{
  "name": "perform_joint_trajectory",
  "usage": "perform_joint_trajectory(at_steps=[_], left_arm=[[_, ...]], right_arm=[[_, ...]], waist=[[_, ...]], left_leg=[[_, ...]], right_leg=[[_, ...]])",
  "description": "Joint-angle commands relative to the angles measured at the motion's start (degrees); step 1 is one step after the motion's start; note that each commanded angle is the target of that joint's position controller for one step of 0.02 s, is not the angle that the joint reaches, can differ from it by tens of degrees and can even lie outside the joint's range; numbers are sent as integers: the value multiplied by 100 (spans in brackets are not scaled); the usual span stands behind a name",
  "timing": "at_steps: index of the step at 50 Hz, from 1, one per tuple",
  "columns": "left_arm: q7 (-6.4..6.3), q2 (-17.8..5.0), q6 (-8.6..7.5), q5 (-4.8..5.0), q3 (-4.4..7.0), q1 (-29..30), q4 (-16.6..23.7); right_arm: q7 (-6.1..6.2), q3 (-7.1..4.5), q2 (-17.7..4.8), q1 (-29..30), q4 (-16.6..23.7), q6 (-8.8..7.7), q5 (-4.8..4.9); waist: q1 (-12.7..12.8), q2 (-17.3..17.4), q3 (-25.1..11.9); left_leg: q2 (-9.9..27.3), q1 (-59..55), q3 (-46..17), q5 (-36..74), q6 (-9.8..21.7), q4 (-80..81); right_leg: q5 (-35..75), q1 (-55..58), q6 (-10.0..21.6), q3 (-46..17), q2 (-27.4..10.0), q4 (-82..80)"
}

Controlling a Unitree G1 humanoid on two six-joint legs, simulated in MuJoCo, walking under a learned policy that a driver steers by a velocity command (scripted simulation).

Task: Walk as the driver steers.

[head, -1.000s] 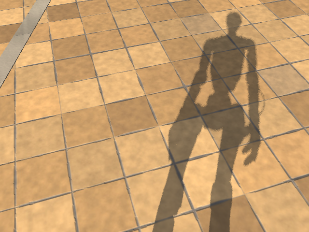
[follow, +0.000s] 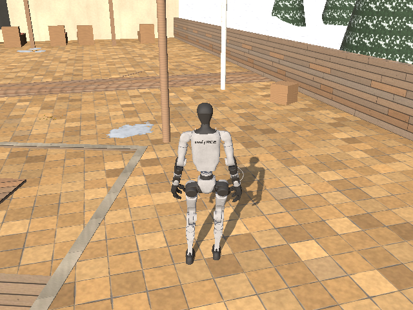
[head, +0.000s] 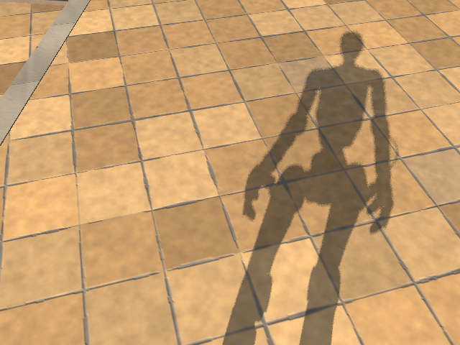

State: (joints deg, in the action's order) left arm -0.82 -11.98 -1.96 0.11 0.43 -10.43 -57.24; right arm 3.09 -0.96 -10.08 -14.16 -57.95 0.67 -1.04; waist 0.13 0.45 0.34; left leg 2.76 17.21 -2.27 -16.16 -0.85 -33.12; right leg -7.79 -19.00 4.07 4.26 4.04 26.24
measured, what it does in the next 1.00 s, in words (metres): walks ahead: left foot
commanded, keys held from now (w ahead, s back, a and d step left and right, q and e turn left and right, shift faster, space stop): no key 0.24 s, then w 0.64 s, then no key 0.12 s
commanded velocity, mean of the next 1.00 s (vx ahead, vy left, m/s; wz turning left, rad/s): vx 0.26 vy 0.00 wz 0.00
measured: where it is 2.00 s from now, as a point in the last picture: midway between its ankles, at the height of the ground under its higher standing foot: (230, 305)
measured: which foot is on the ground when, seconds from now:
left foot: down 0.00-0.52, up 0.54-0.98, down 1.00-1.00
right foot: down 0.00-1.00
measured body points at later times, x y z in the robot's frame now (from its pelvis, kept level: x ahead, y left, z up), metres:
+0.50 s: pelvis +0.10 +0.00 +0.00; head +0.10 -0.01 +0.45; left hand +0.16 +0.25 -0.14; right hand +0.04 -0.24 -0.16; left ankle +0.02 +0.14 -0.73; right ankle +0.11 -0.09 -0.73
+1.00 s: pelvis +0.33 +0.01 -0.02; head +0.37 +0.01 +0.43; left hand +0.23 +0.26 -0.15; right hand +0.57 -0.20 -0.10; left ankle +0.49 +0.10 -0.74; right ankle +0.11 -0.09 -0.72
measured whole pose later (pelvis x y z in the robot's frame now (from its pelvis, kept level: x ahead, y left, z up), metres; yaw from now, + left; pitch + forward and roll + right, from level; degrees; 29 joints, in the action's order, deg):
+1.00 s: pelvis +0.33 +0.01 -0.02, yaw -2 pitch +2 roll -1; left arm -0.7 -12.2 -3.5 -0.1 1.6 -28.2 -62.6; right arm -2.3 -2.0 -11.9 4.2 -47.5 -6.9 0.5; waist 4.1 1.3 2.5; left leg 0.1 30.1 2.6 2.6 5.7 -29.0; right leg -27.7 7.4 0.8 1.7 1.0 22.4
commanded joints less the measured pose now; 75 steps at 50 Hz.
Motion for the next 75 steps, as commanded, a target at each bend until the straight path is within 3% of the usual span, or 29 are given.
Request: perform_joint_trajectory(at_steps=[1, 5, 12, 15, 18, 20, 22, 24, 25, 26, 27, 28, 30, 33, 39, 45, 47, 49, 50, 51, 52, 53, 54, 56, 60, 64, 71, 74, 75], left_arm=[[-101, -633, 12, 2, 142, -14, 218], [-142, -447, 28, -68, 119, -299, 60], [-80, -402, 3, 0, 101, -280, -95], [-81, -467, 30, 82, 145, -411, -211], [-14, -290, -195, 133, 117, -16, -22], [76, -201, -373, 135, 96, 224, 120], [146, -282, -464, 166, 129, 173, 143], [163, -353, -462, 213, 212, -532, -149], [145, -537, -425, 178, 322, -1202, -401], [109, -1034, -403, 167, 489, -2074, -598], [153, -1395, -423, 129, 545, -2656, -655], [143, -915, -479, 32, 370, -2169, -552], [188, -590, -521, 26, 242, -1346, -267], [205, -371, -415, -4, 124, -1380, -276], [16, -735, -327, -43, 149, -1580, -231], [-4, -786, -307, 58, 229, -1915, -372], [-19, -906, -247, 1, 274, -1790, -336], [-8, -925, -178, -23, 272, -1548, -247], [13, -741, -202, -105, 197, -1535, -74], [72, 6, -302, -121, 4, -2507, -210], [114, -481, -404, 17, 129, -2532, -392], [105, -640, -401, 167, 191, -1943, -202], [42, -626, -363, 125, 188, -1425, -88], [-74, -546, -202, 50, 268, -1302, -47], [-193, -188, -2, -15, 230, -1317, 22], [-163, -658, 110, 32, 344, -479, 299], [-32, -510, -208, 70, 395, 81, 301], [-24, -496, -248, 70, 443, -478, 2], [-40, -632, -258, 71, 477, -935, -132]], right_arm=[[-3, -187, -760, -667, -123, -49, 39], [-35, -165, -474, -371, -135, -302, 68], [-71, -153, -454, -713, -261, -340, 100], [-67, -231, -652, -930, -310, -296, 175], [-89, -304, -841, -1324, -301, -464, 272], [-118, -374, -1011, -1350, -303, -581, 267], [-167, -359, -911, -1177, -224, -624, 250], [-208, -353, -916, -692, -51, -564, 296], [-215, -347, -921, -393, 81, -562, 281], [-218, -276, -652, -115, 272, -607, 272], [-215, -180, -300, -170, 412, -720, 243], [-248, -248, -556, -91, 428, -788, 309], [-306, -277, -614, -78, 390, -828, 340], [-325, -374, -606, 43, 416, -740, 265], [-365, -212, -339, 1529, 1030, -655, 215], [-538, -160, -539, 2334, 1403, -710, 276], [-568, -253, -764, 1910, 1348, -759, 212], [-518, -452, -1166, 317, 861, -780, 168], [-452, -527, -1577, -612, 637, -758, 10], [-457, -492, -1825, -746, 593, -703, -134], [-493, -442, -1521, -867, 570, -657, -60], [-495, -364, -1276, -22, 687, -656, 72], [-489, -264, -942, 598, 807, -657, 128], [-514, -138, -650, 970, 785, -686, 53], [-452, -135, -842, 963, 599, -682, -158], [-278, -362, -1524, 604, 590, -518, 105], [-145, -400, -1418, 189, 531, -474, 235], [-164, -356, -1269, 285, 585, -385, 304], [-178, -282, -1028, 493, 695, -394, 282]], waist=[[-38, 475, 602], [135, 521, 261], [-2, 61, -32], [-48, 164, 172], [-249, 544, 768], [-237, 878, 907], [-71, 732, 734], [355, 602, 526], [642, 409, 333], [947, -747, 153], [1024, -1937, -182], [681, -1087, 73], [289, -305, 297], [130, -361, 284], [318, -364, 670], [344, -437, 876], [27, -656, 397], [-765, -767, -591], [-961, -163, -1428], [-406, 1494, -2581], [-608, 990, -3038], [-331, 698, -1956], [-192, 89, -1176], [148, 5, -648], [403, 453, -621], [56, 734, -490], [7, 415, -184], [337, 281, -225], [510, 24, -244]], left_leg=[[39, 347, -115, -1177, 426, 1133], [71, 439, -183, -761, 272, 1341], [-29, -156, -23, 609, 284, 980], [-25, -38, -161, -1516, 620, 1071], [829, -422, -1413, -2435, 1211, 1716], [1604, -951, -2375, -1608, 1580, 1965], [1599, -1164, -2084, -381, 1467, 1727], [1055, -304, -1205, -100, 1055, 1411], [631, 372, -688, 598, 812, 803], [-141, 1408, 275, 946, 389, -1099], [-648, 2582, 312, -1000, 213, -2872], [-293, 3129, -263, -1232, 360, -3868], [191, 3165, -259, -141, 591, -3913], [414, 2714, 54, 547, 527, -3257], [242, 2510, 418, 1679, 220, -1070], [13, 2126, 449, 1918, 465, 208], [-300, 1289, 587, 1718, 638, 285], [-506, -742, 649, 2344, 902, 530], [605, -2676, -437, 4150, 1251, 83], [2241, -4316, -2703, 6155, 2360, 146], [2064, -3949, -3371, 5748, 2483, 702], [1836, -3036, -2408, 4939, 2234, 871], [1498, -1987, -1713, 4595, 1914, 1108], [1079, -584, -962, 4450, 1651, 1494], [814, 421, -346, 4374, 1639, 1785], [1053, 276, -1216, -688, 1592, 2691], [1071, -315, -1267, -1187, 1379, 2687], [654, 321, -905, -1450, 1129, 2080], [395, 870, -643, -1267, 920, 1364]], right_leg=[[-1962, -194, -68, -722, -575, -923], [-881, 584, 17, -536, -506, -379], [269, 729, 47, -531, -546, -125], [-2055, 331, 156, -322, -297, 194], [-2106, -900, 203, -264, -293, 915], [-1433, -1522, 260, -224, -403, 1527], [-1612, -1375, 327, -255, -508, 1355], [-1087, 348, 352, -53, -317, 368], [-776, 1457, 372, -289, -331, 213], [-1211, 2470, 782, -1901, -1266, -655], [-1002, 3303, 1467, -4210, -2466, -1511], [-852, 3102, 1430, -4236, -2645, -1426], [-193, 2572, 1007, -2847, -2194, -1455], [1182, 2167, 653, -1612, -1652, -1586], [1565, 1510, 630, -952, -1418, -1995], [1978, 2175, 560, -741, -1693, -1804], [3949, 2458, 373, -646, -1678, -1021], [4899, 2132, 37, -454, -1294, 819], [2847, 725, -180, -366, -919, 2551], [-2866, -830, -484, -635, 180, 4751], [-3002, -799, -470, -1613, 166, 5443], [-2653, -1320, -480, -1318, -246, 5412], [-2224, -1346, -524, -1006, -554, 5068], [-1817, -703, -545, -912, -849, 4395], [-1400, 226, -589, -701, -848, 2603], [-906, -239, -420, -554, -798, 2017], [-967, -322, -170, -338, -709, 822], [-744, 940, -19, -76, -481, -213], [-1029, 1530, 140, -603, -893, -552]])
